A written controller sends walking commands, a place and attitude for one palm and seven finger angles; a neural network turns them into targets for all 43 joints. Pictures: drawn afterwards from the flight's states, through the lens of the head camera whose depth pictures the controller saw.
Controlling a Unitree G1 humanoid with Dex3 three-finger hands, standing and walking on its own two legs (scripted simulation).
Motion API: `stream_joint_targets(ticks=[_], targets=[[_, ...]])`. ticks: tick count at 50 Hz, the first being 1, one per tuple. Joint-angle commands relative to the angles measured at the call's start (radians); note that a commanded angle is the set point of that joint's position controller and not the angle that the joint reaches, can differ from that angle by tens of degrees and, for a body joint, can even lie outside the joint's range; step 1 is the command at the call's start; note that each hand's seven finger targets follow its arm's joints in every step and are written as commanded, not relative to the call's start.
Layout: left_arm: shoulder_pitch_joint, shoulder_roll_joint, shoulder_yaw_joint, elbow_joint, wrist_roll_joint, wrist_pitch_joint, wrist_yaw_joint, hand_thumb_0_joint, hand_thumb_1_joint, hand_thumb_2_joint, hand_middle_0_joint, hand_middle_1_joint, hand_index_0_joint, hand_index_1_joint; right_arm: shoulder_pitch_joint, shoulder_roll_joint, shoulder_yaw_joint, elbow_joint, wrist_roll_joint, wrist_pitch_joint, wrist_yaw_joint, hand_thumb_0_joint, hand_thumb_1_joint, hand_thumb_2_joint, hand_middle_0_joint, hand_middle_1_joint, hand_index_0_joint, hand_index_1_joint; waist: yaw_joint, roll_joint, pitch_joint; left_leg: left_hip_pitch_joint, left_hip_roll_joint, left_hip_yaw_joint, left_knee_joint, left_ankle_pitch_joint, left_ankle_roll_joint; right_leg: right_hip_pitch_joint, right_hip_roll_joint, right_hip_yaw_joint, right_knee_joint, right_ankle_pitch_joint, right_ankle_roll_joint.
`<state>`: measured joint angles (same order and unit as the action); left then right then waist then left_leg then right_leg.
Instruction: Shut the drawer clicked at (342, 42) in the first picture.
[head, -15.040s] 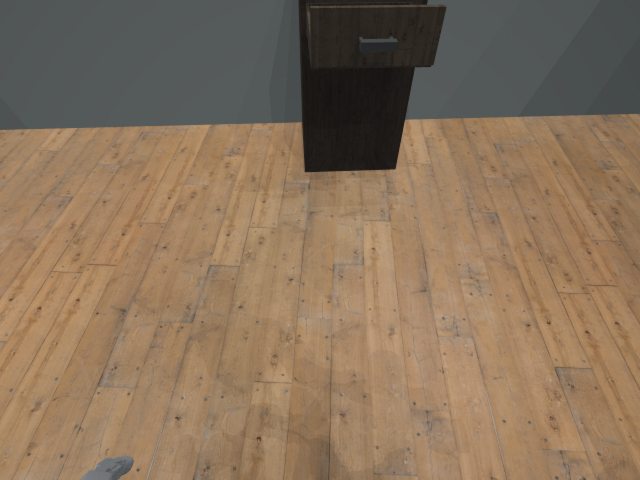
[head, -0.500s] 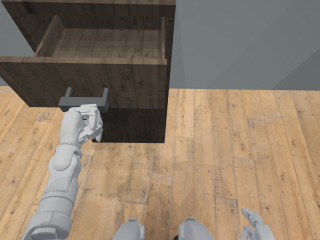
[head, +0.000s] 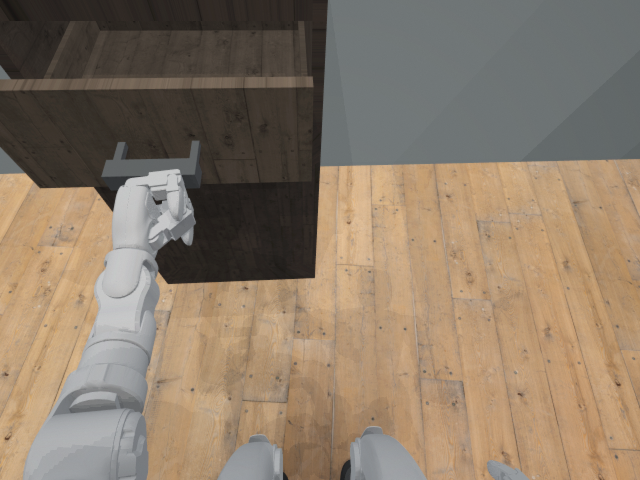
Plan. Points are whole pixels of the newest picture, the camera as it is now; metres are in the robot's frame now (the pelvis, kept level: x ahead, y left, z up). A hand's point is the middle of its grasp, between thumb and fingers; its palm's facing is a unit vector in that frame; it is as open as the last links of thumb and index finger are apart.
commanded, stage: push the drawer shut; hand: left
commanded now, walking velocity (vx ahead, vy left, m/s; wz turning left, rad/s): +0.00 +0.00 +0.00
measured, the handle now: (156, 161) +0.51 +0.21 +0.05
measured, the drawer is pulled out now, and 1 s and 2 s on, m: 0.13 0.01 0.00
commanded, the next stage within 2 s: pull the fist back off the drawer in 1.46 s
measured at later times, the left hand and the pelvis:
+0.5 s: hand (191, 183) +0.48 +0.16 +0.05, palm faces +0.03 -1.00 -0.03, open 3.2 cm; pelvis -0.01 +0.00 -0.01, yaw +0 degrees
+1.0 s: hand (196, 141) +0.55 +0.16 +0.05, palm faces +0.03 -1.00 -0.03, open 3.2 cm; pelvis +0.00 +0.01 -0.02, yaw -1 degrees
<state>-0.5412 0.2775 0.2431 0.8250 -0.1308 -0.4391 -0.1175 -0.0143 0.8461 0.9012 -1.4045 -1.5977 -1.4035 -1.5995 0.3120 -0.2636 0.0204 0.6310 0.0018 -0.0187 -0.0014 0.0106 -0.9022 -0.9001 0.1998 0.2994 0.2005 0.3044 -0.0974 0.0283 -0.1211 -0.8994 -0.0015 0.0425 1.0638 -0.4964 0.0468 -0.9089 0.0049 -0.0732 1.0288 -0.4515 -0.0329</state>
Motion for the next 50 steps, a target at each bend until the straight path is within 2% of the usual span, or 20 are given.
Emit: stream_joint_targets(ticks=[1, 8, 9, 10, 12, 16, 17, 18, 22, 23, 32, 34, 36, 37, 40, 42, 43, 45, 48, 50], targets=[[-0.428, 0.210, 0.062, -0.180, -0.014, -0.074, 0.009, 0.000, 0.900, 0.900, -1.400, -1.600, -1.400, -1.600, 0.088, -0.146, -0.055, -0.083, 0.003, -0.020, -0.011, 0.000, -0.900, -0.900, 0.200, 0.300, 0.200, 0.300, -0.018, 0.006, -0.418, 0.208, 0.007, -0.072, -0.132, 0.334, -0.026, 0.258, 0.011, 0.064, -0.119, 0.309, 0.011], [-0.527, 0.234, 0.078, -0.108, -0.012, -0.088, -0.001, 0.000, 0.900, 0.900, -1.400, -1.600, -1.400, -1.600, 0.106, -0.150, -0.053, -0.073, -0.003, -0.008, -0.008, 0.000, -0.900, -0.900, 0.200, 0.300, 0.200, 0.300, -0.034, 0.044, -0.405, 0.219, 0.008, -0.079, -0.123, 0.326, -0.025, 0.206, 0.018, 0.062, -0.115, 0.284, 0.008], [-0.537, 0.259, 0.096, -0.104, -0.009, -0.094, -0.001, 0.000, 0.900, 0.900, -1.400, -1.600, -1.400, -1.600, 0.108, -0.154, -0.053, -0.069, -0.003, -0.006, -0.008, 0.000, -0.900, -0.900, 0.200, 0.300, 0.200, 0.300, -0.029, 0.048, -0.416, 0.229, 0.011, -0.084, -0.126, 0.326, -0.028, 0.201, 0.017, 0.060, -0.114, 0.275, 0.007], [-0.554, 0.239, 0.077, -0.099, -0.007, -0.096, -0.001, 0.000, 0.900, 0.900, -1.400, -1.600, -1.400, -1.600, 0.108, -0.151, -0.052, -0.069, -0.004, -0.004, -0.007, 0.000, -0.900, -0.900, 0.200, 0.300, 0.200, 0.300, -0.036, 0.060, -0.422, 0.241, 0.010, -0.086, -0.125, 0.339, -0.029, 0.193, 0.017, 0.058, -0.111, 0.280, 0.006], [-0.588, 0.246, 0.085, -0.058, -0.007, -0.097, -0.002, 0.000, 0.900, 0.900, -1.400, -1.600, -1.400, -1.600, 0.115, -0.153, -0.053, -0.061, -0.006, -0.002, -0.006, 0.000, -0.900, -0.900, 0.200, 0.300, 0.200, 0.300, -0.050, 0.022, -0.413, 0.218, 0.011, -0.084, -0.117, 0.313, -0.024, 0.189, 0.018, 0.060, -0.118, 0.265, 0.011], [-0.667, 0.262, 0.091, -0.020, 0.003, -0.109, -0.004, 0.000, 0.900, 0.900, -1.400, -1.600, -1.400, -1.600, 0.128, -0.156, -0.051, -0.053, -0.011, 0.002, -0.004, 0.000, -0.900, -0.900, 0.200, 0.300, 0.200, 0.300, -0.060, 0.053, -0.433, 0.228, 0.011, -0.092, -0.108, 0.311, -0.024, 0.156, 0.020, 0.058, -0.108, 0.248, 0.010], [-0.672, 0.294, 0.113, -0.012, 0.008, -0.112, -0.002, 0.000, 0.900, 0.900, -1.400, -1.600, -1.400, -1.600, 0.135, -0.161, -0.052, -0.049, -0.013, 0.004, -0.005, 0.000, -0.900, -0.900, 0.200, 0.300, 0.200, 0.300, -0.056, 0.040, -0.443, 0.228, 0.013, -0.096, -0.106, 0.320, -0.025, 0.160, 0.021, 0.057, -0.104, 0.253, 0.009], [-0.687, 0.278, 0.095, -0.014, 0.010, -0.114, -0.003, 0.000, 0.900, 0.900, -1.400, -1.600, -1.400, -1.600, 0.136, -0.161, -0.051, -0.052, -0.014, 0.005, -0.004, 0.000, -0.900, -0.900, 0.200, 0.300, 0.200, 0.300, -0.065, 0.067, -0.452, 0.239, 0.013, -0.097, -0.101, 0.328, -0.024, 0.141, 0.022, 0.057, -0.100, 0.254, 0.009], [-0.749, 0.293, 0.104, 0.045, 0.018, -0.110, 0.006, 0.000, 0.900, 0.900, -1.400, -1.600, -1.400, -1.600, 0.148, -0.163, -0.048, -0.041, -0.018, 0.011, -0.002, 0.000, -0.900, -0.900, 0.200, 0.300, 0.200, 0.300, -0.085, 0.044, -0.436, 0.205, 0.013, -0.097, -0.093, 0.293, -0.019, 0.127, 0.023, 0.060, -0.108, 0.227, 0.013], [-0.763, 0.327, 0.129, 0.051, 0.021, -0.113, 0.008, 0.000, 0.900, 0.900, -1.400, -1.600, -1.400, -1.600, 0.154, -0.168, -0.047, -0.040, -0.022, 0.011, -0.002, 0.000, -0.900, -0.900, 0.200, 0.300, 0.200, 0.300, -0.082, 0.043, -0.447, 0.189, 0.013, -0.100, -0.089, 0.286, -0.017, 0.134, 0.024, 0.061, -0.102, 0.222, 0.012], [-0.875, 0.405, 0.155, 0.132, 0.055, -0.091, 0.003, 0.000, 0.900, 0.900, -1.400, -1.600, -1.400, -1.600, 0.195, -0.179, -0.038, -0.039, -0.030, 0.027, -0.001, 0.000, -0.900, -0.900, 0.200, 0.300, 0.200, 0.300, -0.119, 0.067, -0.464, 0.139, 0.014, -0.098, -0.062, 0.264, -0.008, 0.114, 0.027, 0.073, -0.107, 0.201, 0.015], [-0.882, 0.452, 0.186, 0.138, 0.060, -0.089, -0.001, 0.000, 0.900, 0.900, -1.400, -1.600, -1.400, -1.600, 0.210, -0.184, -0.035, -0.040, -0.034, 0.032, -0.002, 0.000, -0.900, -0.900, 0.200, 0.300, 0.200, 0.300, -0.114, 0.089, -0.498, 0.146, 0.015, -0.099, -0.059, 0.293, -0.009, 0.128, 0.028, 0.072, -0.098, 0.226, 0.014], [-0.890, 0.448, 0.177, 0.125, 0.064, -0.089, -0.005, 0.000, 0.900, 0.900, -1.400, -1.600, -1.400, -1.600, 0.216, -0.181, -0.034, -0.045, -0.036, 0.038, 0.002, 0.000, -0.900, -0.900, 0.200, 0.300, 0.200, 0.300, -0.105, 0.137, -0.535, 0.186, 0.016, -0.104, -0.059, 0.337, -0.014, 0.126, 0.030, 0.068, -0.091, 0.253, 0.010], [-0.902, 0.430, 0.164, 0.127, 0.064, -0.086, -0.007, 0.000, 0.900, 0.900, -1.400, -1.600, -1.400, -1.600, 0.221, -0.179, -0.034, -0.043, -0.038, 0.041, 0.004, 0.000, -0.900, -0.900, 0.200, 0.300, 0.200, 0.300, -0.116, 0.125, -0.535, 0.189, 0.019, -0.104, -0.053, 0.347, -0.013, 0.119, 0.032, 0.066, -0.091, 0.261, 0.012], [-0.926, 0.472, 0.186, 0.179, 0.069, -0.064, -0.006, 0.000, 0.900, 0.900, -1.400, -1.600, -1.400, -1.600, 0.241, -0.188, -0.029, -0.039, -0.039, 0.051, 0.004, 0.000, -0.900, -0.900, 0.200, 0.300, 0.200, 0.300, -0.140, 0.085, -0.487, 0.125, 0.022, -0.102, -0.043, 0.327, -0.005, 0.117, 0.035, 0.068, -0.095, 0.257, 0.017], [-0.950, 0.496, 0.194, 0.202, 0.077, -0.051, -0.007, 0.000, 0.900, 0.900, -1.400, -1.600, -1.400, -1.600, 0.251, -0.191, -0.028, -0.038, -0.039, 0.055, 0.003, 0.000, -0.900, -0.900, 0.200, 0.300, 0.200, 0.300, -0.150, 0.079, -0.472, 0.087, 0.021, -0.096, -0.038, 0.304, 0.000, 0.126, 0.035, 0.076, -0.103, 0.246, 0.019], [-0.946, 0.529, 0.219, 0.207, 0.084, -0.051, -0.005, 0.000, 0.900, 0.900, -1.400, -1.600, -1.400, -1.600, 0.259, -0.195, -0.028, -0.039, -0.041, 0.057, 0.001, 0.000, -0.900, -0.900, 0.200, 0.300, 0.200, 0.300, -0.140, 0.093, -0.486, 0.099, 0.021, -0.102, -0.036, 0.322, -0.003, 0.122, 0.036, 0.071, -0.092, 0.257, 0.014], [-0.969, 0.505, 0.194, 0.200, 0.090, -0.045, -0.007, 0.000, 0.900, 0.900, -1.400, -1.600, -1.400, -1.600, 0.269, -0.193, -0.028, -0.040, -0.044, 0.062, 0.005, 0.000, -0.900, -0.900, 0.200, 0.300, 0.200, 0.300, -0.147, 0.136, -0.521, 0.144, 0.024, -0.107, -0.033, 0.363, -0.007, 0.100, 0.037, 0.064, -0.087, 0.278, 0.015], [-1.008, 0.517, 0.195, 0.210, 0.097, -0.042, -0.005, 0.000, 0.900, 0.900, -1.400, -1.600, -1.400, -1.600, 0.284, -0.198, -0.026, -0.032, -0.050, 0.070, 0.009, 0.000, -0.900, -0.900, 0.200, 0.300, 0.200, 0.300, -0.160, 0.172, -0.515, 0.184, 0.032, -0.125, -0.028, 0.399, -0.013, 0.044, 0.040, 0.050, -0.078, 0.275, 0.011], [-1.006, 0.525, 0.205, 0.226, 0.101, -0.034, 0.000, 0.000, 0.900, 0.900, -1.400, -1.600, -1.400, -1.600, 0.294, -0.200, -0.027, -0.029, -0.053, 0.075, 0.013, 0.000, -0.900, -0.900, 0.200, 0.300, 0.200, 0.300, -0.164, 0.154, -0.528, 0.180, 0.034, -0.125, -0.021, 0.409, -0.011, 0.047, 0.041, 0.048, -0.079, 0.281, 0.015]])
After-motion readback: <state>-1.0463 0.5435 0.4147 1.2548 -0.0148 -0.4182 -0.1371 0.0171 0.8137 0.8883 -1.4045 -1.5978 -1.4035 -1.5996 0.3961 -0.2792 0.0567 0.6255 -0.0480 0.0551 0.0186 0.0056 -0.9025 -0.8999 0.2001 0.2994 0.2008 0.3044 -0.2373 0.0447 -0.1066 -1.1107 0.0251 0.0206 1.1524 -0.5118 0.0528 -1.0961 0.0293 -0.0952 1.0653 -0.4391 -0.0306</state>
